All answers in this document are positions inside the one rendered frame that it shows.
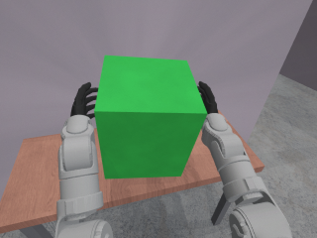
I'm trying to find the right robot upper arm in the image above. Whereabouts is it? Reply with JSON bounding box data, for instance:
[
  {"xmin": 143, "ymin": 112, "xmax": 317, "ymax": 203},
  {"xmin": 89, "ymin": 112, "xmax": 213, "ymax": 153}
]
[{"xmin": 229, "ymin": 201, "xmax": 292, "ymax": 238}]

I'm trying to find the carton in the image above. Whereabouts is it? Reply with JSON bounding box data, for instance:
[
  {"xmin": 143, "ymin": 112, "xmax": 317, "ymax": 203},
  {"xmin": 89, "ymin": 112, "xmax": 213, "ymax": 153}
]
[{"xmin": 94, "ymin": 55, "xmax": 208, "ymax": 179}]

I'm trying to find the left robot hand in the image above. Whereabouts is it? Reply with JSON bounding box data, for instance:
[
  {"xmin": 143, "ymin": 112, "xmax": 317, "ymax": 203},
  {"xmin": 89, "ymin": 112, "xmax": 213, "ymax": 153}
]
[{"xmin": 70, "ymin": 82, "xmax": 99, "ymax": 119}]

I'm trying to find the right robot hand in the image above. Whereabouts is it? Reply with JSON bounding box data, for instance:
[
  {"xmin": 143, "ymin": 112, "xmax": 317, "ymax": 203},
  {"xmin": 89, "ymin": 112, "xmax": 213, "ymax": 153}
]
[{"xmin": 197, "ymin": 81, "xmax": 219, "ymax": 114}]

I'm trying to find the table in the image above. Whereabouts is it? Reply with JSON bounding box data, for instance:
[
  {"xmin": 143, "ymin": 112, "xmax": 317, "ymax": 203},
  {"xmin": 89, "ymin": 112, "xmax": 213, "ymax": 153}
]
[{"xmin": 0, "ymin": 110, "xmax": 264, "ymax": 238}]

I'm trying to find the left robot upper arm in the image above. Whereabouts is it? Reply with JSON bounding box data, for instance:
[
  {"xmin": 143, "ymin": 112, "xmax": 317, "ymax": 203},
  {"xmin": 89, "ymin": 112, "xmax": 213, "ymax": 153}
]
[{"xmin": 57, "ymin": 219, "xmax": 113, "ymax": 238}]

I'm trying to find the left robot forearm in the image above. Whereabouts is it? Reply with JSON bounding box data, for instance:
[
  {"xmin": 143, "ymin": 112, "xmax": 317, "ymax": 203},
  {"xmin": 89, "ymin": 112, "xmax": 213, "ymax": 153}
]
[{"xmin": 54, "ymin": 114, "xmax": 104, "ymax": 238}]

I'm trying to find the right robot forearm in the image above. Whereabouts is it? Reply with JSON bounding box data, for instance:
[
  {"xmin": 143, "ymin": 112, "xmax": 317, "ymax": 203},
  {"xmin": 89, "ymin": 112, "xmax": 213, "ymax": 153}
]
[{"xmin": 201, "ymin": 113, "xmax": 293, "ymax": 238}]

